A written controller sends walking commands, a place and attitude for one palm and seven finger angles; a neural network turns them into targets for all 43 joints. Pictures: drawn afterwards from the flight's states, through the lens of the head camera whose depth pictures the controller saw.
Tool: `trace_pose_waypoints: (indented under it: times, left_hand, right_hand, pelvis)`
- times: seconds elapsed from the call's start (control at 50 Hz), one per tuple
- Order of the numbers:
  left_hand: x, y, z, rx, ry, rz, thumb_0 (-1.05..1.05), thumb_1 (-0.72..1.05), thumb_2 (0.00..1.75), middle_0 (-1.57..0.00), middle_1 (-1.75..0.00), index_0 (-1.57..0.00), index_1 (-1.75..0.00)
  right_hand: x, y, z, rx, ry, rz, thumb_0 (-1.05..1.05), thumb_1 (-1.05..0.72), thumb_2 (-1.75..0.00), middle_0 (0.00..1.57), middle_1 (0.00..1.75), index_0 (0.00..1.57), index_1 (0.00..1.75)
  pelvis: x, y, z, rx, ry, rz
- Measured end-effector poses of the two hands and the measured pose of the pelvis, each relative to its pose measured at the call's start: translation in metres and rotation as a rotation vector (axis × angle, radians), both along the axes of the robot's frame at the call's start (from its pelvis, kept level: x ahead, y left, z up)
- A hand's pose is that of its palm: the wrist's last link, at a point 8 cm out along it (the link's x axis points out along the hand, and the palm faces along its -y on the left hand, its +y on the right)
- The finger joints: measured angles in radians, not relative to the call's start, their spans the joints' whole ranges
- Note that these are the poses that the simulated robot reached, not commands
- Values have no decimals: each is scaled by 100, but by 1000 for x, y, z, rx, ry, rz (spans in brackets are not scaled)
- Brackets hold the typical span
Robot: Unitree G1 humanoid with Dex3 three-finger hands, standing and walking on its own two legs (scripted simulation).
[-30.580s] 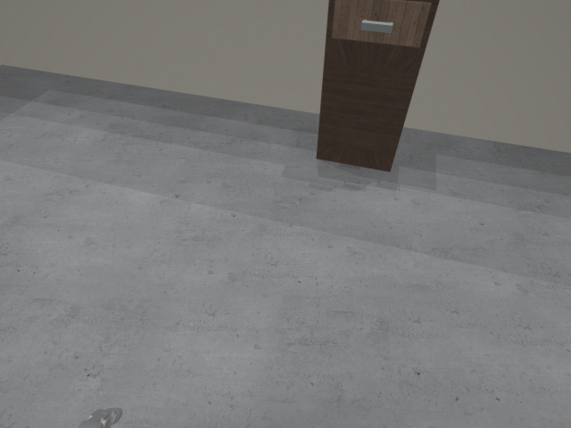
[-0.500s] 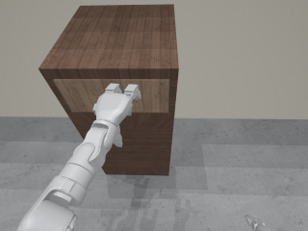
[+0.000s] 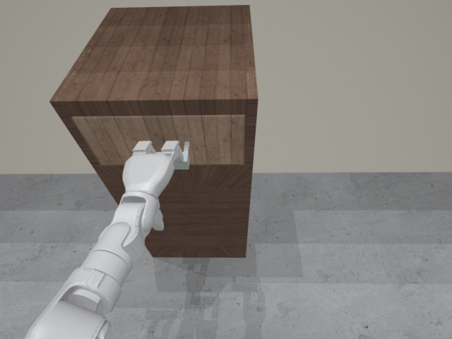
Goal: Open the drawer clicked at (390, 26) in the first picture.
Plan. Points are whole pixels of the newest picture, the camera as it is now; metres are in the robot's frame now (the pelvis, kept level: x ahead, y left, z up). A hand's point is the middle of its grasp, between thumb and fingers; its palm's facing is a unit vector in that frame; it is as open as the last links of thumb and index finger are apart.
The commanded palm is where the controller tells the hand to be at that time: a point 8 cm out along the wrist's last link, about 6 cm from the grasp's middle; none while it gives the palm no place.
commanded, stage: lower the fingers behind the handle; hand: left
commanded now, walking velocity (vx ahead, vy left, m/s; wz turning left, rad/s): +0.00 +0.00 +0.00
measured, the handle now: (163, 153) +0.50 +0.18 +0.01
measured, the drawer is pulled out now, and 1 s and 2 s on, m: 0.00 0.00 0.00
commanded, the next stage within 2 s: lift the fingers back up to retry in 0.88 s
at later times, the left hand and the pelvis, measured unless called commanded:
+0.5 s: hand (159, 182) +0.40 +0.16 +0.02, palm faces +0.00 -0.04 -1.00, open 13.9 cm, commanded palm +0.37 +0.17 +0.04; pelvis -0.01 -0.01 +0.00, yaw -1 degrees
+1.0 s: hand (160, 179) +0.41 +0.16 +0.02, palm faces +0.02 -0.02 -1.00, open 13.6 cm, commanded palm +0.38 +0.17 +0.05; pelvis -0.03 +0.00 -0.01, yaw +0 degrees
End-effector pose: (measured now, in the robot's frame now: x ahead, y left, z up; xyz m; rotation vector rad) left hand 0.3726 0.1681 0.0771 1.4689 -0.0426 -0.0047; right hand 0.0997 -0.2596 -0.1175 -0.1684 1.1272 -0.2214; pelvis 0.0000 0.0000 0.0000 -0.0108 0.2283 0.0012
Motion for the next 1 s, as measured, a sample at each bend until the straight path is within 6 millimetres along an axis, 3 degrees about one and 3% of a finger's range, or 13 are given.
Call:
trace_pose_waypoints:
  times: [0.12,0.26,0.38,0.62,1.0]
  left_hand:
    - [1,-5,-5,42,-56,62,-1,-49,30,-29,-122,-32,-120]
    - [12,-9,-1,75,-8,137,-1,-49,30,-31,-127,-32,-120]
    - [17,-8,3,71,38,134,0,-49,30,-31,-131,-32,-120]
    - [7,-3,-5,60,-15,77,-1,-49,30,-23,-130,-29,-119]
    - [16,-6,-1,76,6,111,-1,-49,30,-30,-134,-33,-128]
  right_hand:
    - [-2,7,-7,32,-2,-6,1,-90,-90,20,30,20,30]
    - [-13,15,-5,52,9,-24,1,-90,-90,20,30,20,30]
    - [-26,11,-3,32,24,-34,1,-90,-90,20,30,20,30]
    - [-43,-8,-6,-12,45,-29,1,-90,-90,20,30,20,30]
    - [-51,8,-10,12,38,-31,1,-90,-90,20,30,20,30]
  pelvis:
    - [-5,0,-4,-1,17,-6]
    - [-9,-2,-1,2,6,-11]
    - [-11,-5,0,4,1,-12]
    - [-19,-7,-8,-1,26,-5]
    - [-27,-4,-9,-3,30,-5]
